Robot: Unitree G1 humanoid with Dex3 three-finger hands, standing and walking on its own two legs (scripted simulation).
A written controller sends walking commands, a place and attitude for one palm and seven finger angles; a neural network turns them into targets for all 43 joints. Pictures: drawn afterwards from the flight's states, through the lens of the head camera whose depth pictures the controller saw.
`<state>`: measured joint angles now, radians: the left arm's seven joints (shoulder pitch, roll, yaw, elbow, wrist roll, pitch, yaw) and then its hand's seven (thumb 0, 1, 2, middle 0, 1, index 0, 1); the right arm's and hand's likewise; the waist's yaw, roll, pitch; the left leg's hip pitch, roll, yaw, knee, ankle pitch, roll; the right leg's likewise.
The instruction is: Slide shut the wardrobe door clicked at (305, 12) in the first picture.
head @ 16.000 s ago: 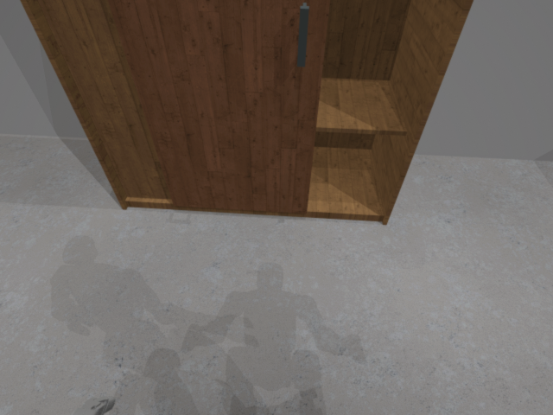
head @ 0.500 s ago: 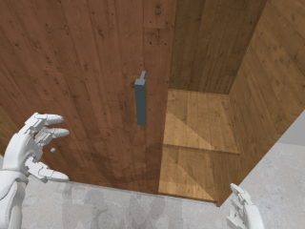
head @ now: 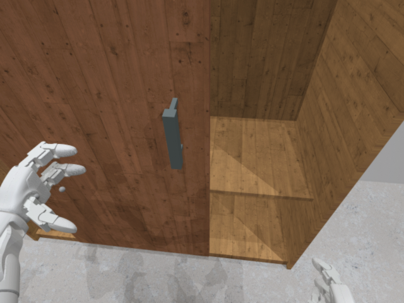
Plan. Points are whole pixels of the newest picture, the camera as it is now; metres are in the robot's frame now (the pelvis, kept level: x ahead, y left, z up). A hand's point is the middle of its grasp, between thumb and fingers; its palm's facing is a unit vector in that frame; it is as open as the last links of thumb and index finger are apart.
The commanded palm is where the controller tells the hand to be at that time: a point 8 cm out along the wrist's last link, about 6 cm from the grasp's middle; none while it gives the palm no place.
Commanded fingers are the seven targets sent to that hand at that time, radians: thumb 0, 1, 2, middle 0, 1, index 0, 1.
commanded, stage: raise the hand with hooked fingers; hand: left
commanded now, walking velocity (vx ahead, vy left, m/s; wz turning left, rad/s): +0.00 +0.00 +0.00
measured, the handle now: (175, 134) +0.44 +0.09 +0.10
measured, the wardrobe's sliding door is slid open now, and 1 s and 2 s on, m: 0.37 0.37 0.37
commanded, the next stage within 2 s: move the hooked fingers beside the handle in 0.24 s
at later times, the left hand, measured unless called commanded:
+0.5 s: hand (65, 185) +0.28 +0.26 +0.13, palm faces +0.06 -1.00 -0.07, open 13.9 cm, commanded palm +0.24 +0.30 +0.13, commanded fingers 0.00 -0.50 0.30 -0.30 -1.20 -0.30 -1.20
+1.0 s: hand (96, 171) +0.31 +0.22 +0.13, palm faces -0.01 -1.00 -0.04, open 13.9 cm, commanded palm +0.28 +0.27 +0.12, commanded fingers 0.00 -0.50 0.30 -0.30 -1.20 -0.30 -1.20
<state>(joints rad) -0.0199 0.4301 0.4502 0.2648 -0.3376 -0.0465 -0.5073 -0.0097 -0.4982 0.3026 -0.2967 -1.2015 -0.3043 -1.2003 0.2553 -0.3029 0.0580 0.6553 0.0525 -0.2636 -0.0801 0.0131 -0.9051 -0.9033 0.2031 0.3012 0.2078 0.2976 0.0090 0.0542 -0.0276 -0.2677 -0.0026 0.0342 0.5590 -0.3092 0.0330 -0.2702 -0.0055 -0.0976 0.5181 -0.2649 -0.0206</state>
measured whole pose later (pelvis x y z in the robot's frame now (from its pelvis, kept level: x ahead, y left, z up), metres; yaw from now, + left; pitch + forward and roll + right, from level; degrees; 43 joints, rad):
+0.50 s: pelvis +0.00 -0.02 +0.00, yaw +0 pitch +0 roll +0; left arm -0.07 0.43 0.46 0.32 -0.34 -0.08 -0.49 -0.01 -0.50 0.30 -0.30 -1.20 -0.31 -1.20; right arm 0.23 -0.29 0.06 0.67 0.06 -0.28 -0.09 0.01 -0.91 -0.90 0.20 0.30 0.21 0.30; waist 0.02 0.06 -0.02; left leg -0.26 0.01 0.02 0.55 -0.30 0.01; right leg -0.26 0.01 -0.11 0.52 -0.27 -0.04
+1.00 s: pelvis +0.00 -0.01 +0.00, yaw +0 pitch +1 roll +0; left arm -0.15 0.35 0.35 0.33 -0.30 -0.10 -0.40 -0.01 -0.50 0.30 -0.30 -1.20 -0.31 -1.20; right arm 0.25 -0.29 0.06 0.68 0.05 -0.27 -0.09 0.01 -0.91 -0.90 0.20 0.30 0.21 0.30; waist 0.00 0.06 -0.03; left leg -0.26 0.00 0.04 0.54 -0.30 0.02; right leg -0.28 0.00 -0.09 0.53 -0.27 -0.03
